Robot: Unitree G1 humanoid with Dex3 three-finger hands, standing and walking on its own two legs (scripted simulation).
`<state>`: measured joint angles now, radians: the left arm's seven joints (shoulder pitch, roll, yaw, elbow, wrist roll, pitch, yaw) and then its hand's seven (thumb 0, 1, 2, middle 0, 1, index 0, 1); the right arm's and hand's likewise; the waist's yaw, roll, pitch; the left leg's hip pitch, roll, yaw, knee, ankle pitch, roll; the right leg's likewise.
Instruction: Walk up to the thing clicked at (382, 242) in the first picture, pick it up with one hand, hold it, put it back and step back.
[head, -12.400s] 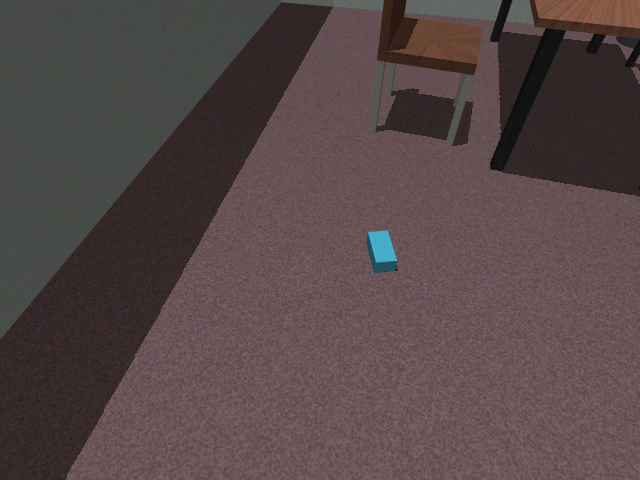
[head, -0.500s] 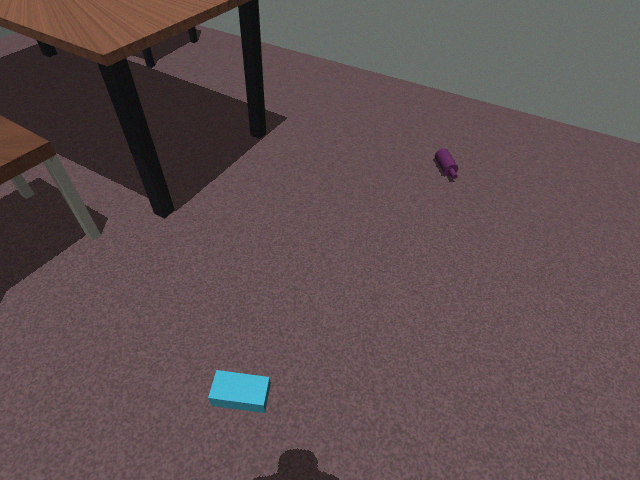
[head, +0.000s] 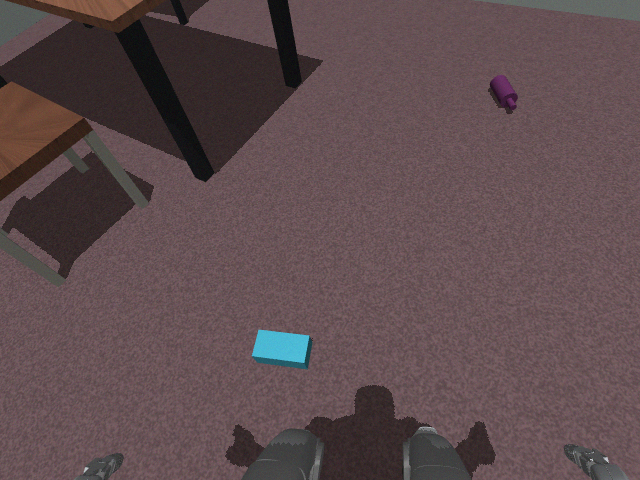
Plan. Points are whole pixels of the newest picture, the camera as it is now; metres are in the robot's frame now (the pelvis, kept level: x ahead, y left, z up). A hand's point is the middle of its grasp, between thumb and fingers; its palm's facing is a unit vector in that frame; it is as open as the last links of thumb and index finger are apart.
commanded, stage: walk up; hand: left
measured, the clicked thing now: (282, 349) +0.50 +0.24 -0.71
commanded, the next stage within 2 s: none
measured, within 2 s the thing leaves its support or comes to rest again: neither
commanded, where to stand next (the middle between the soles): +0.10 +0.02 m, yaw -3 degrees
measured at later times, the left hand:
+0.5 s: hand out of the picture +0.05 +0.27 -0.14, palm faces -0.09 -0.93 -0.36, open 7.4 cm
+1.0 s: hand (162, 466) +0.15 +0.26 -0.14, palm faces -0.06 -0.92 -0.38, open 7.4 cm
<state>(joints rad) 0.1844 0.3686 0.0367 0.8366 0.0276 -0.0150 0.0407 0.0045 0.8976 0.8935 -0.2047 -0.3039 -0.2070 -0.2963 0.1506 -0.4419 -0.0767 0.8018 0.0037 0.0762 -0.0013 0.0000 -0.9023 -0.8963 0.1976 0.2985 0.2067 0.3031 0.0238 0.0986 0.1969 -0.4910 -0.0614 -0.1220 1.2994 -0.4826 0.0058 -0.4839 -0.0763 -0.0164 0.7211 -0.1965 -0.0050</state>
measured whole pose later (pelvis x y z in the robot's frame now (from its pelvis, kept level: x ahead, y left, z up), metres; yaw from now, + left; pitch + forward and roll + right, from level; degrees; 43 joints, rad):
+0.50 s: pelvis +0.00 +0.00 +0.01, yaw -2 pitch -2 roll -1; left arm 0.27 0.39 0.05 0.97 0.04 -0.01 -0.04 0.01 0.90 0.89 -0.20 -0.30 -0.20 -0.30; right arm 0.30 -0.43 -0.07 0.91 -0.03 -0.04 0.02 0.00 -0.90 -0.90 0.20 0.30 0.21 0.30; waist -0.02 0.01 0.09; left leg -0.21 0.08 0.01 0.68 -0.42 0.01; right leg -0.27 0.03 -0.04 0.64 -0.32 -0.04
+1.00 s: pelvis +0.03 +0.01 +0.01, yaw -4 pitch -4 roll +0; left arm 0.13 0.38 0.02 0.85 -0.03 0.03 0.04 0.00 0.90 0.89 -0.20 -0.30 -0.20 -0.30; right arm 0.08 -0.34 -0.03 0.85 -0.01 0.02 0.00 0.00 -0.90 -0.90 0.20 0.30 0.21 0.30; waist 0.01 -0.01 0.25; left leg -0.41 -0.01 0.02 0.60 -0.12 0.04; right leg -0.36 0.07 0.05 1.08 -0.61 -0.02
